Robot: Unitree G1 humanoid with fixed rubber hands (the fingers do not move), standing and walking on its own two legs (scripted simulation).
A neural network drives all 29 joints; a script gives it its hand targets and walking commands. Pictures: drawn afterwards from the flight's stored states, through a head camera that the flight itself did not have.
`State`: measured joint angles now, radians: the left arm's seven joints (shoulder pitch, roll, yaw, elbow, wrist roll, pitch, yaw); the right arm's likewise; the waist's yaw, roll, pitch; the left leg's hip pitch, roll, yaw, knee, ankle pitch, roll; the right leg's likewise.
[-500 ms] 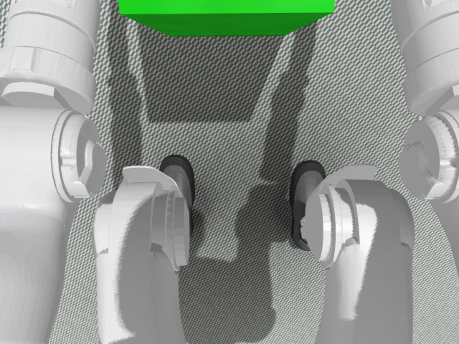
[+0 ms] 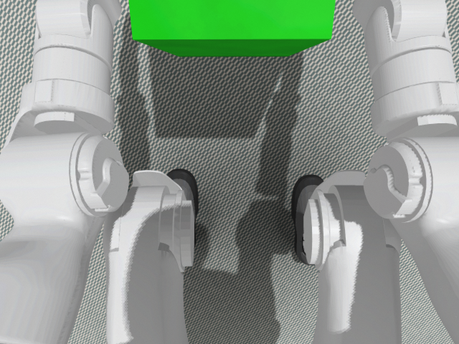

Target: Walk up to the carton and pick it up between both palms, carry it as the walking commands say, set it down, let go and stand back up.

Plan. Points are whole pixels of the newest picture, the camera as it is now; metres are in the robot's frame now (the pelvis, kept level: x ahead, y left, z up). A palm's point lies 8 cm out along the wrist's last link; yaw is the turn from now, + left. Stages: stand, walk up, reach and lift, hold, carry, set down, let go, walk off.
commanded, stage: reach and lift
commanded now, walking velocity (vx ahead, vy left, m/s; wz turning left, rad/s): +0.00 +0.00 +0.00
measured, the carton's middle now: out of the picture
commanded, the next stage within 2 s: none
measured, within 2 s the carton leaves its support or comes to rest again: leaves its support in 0.64 s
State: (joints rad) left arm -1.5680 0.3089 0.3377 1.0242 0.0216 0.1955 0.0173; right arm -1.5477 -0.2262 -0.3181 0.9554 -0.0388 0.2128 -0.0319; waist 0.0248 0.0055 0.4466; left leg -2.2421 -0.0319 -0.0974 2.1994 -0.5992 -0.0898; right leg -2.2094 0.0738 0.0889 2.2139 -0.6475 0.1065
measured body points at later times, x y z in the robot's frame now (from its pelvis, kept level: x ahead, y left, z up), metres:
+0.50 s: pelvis +0.00 +0.00 +0.01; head +0.39 +0.01 +0.22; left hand +0.57 +0.18 -0.18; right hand +0.58 -0.12 -0.18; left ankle +0.11 +0.14 -0.34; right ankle +0.10 -0.14 -0.34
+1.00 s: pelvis -0.02 +0.00 +0.04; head +0.37 +0.02 +0.26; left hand +0.58 +0.18 -0.11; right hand +0.59 -0.12 -0.11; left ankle +0.11 +0.14 -0.34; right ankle +0.10 -0.14 -0.34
